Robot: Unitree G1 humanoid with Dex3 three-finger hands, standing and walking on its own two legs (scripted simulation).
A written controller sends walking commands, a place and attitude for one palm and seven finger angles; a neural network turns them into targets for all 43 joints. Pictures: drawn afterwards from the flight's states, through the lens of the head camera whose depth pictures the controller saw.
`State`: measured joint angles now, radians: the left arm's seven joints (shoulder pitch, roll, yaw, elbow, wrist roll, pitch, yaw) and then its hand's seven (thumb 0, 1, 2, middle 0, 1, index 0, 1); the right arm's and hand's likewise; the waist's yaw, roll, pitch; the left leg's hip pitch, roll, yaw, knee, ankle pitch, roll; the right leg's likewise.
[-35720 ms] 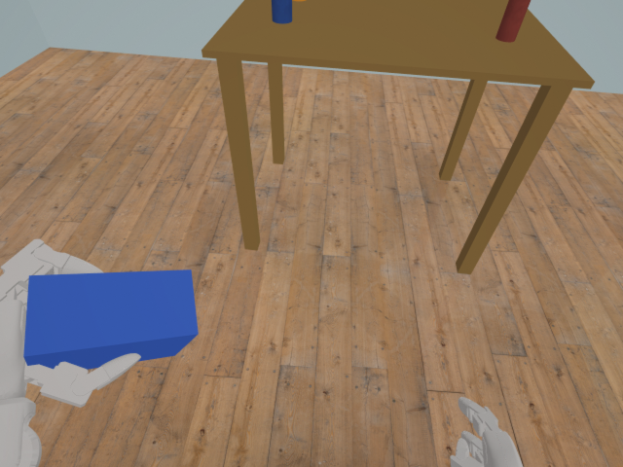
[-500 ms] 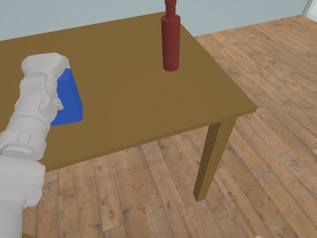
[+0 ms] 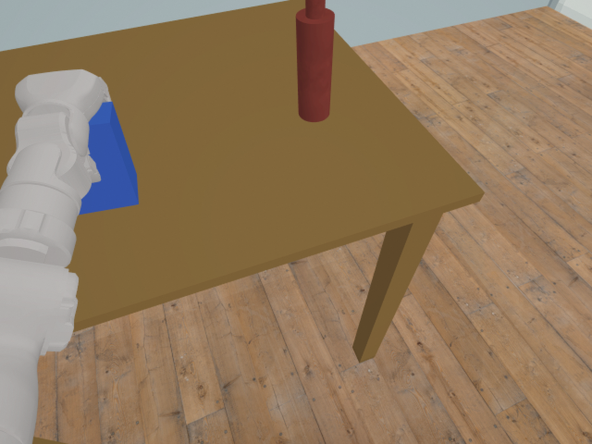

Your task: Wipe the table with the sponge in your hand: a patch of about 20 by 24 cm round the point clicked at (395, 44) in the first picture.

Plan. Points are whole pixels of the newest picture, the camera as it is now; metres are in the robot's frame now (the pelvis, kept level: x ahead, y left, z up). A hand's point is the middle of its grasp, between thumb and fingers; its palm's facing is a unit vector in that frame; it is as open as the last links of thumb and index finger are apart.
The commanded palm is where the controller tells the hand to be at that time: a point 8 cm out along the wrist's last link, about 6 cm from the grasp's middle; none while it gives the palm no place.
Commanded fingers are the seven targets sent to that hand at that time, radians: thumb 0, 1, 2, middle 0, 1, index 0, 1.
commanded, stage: slide back across to the first lane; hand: left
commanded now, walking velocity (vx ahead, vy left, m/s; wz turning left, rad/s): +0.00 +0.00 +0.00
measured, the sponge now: (92, 174) +0.45 +0.30 +0.12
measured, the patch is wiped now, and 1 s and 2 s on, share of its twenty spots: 1.00 1.00 1.00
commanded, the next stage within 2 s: wipe back along the first lane in 0.72 s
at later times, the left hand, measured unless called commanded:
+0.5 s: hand (62, 130) +0.47 +0.31 +0.18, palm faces -0.06 +0.02 -1.00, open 10.5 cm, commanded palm +0.45 +0.32 +0.23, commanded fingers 0.00 0.10 1.30 -1.20 -1.60 -1.20 -1.60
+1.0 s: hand (8, 148) +0.44 +0.37 +0.18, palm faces -0.10 +0.05 -0.99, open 10.5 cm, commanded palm +0.42 +0.35 +0.23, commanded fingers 0.00 0.10 1.30 -1.20 -1.60 -1.20 -1.60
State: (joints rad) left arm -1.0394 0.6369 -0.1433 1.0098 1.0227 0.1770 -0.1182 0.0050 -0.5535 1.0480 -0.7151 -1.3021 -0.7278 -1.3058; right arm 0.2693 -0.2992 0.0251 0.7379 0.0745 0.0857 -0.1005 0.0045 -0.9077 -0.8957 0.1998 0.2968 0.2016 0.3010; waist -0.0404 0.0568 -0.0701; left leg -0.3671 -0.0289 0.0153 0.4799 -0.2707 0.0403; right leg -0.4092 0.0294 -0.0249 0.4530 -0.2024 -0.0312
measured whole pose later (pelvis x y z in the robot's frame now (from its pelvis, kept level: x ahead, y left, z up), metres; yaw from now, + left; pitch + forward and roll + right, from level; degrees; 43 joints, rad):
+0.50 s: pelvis +0.02 +0.01 +0.00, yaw -1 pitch +9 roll -1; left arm -0.95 0.67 -0.03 0.95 1.03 0.14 -0.11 0.01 -0.54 1.05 -0.70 -1.32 -0.71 -1.33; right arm 0.27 -0.29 0.02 0.72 0.07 0.12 -0.09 0.00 -0.91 -0.90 0.20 0.30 0.20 0.30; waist -0.03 0.07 -0.08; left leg -0.31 -0.03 0.03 0.44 -0.28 0.05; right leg -0.36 0.03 0.00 0.41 -0.20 -0.02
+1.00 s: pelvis +0.02 +0.02 +0.00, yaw +1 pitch +8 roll -1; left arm -0.82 0.75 0.00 0.78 1.01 0.05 -0.19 0.00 -0.53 1.05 -0.68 -1.34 -0.69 -1.34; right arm 0.24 -0.31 0.00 0.69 0.07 0.14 -0.07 0.00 -0.91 -0.90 0.20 0.30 0.20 0.30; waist 0.01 0.07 -0.06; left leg -0.29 -0.04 0.00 0.44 -0.29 0.06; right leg -0.32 0.02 -0.03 0.39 -0.21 -0.01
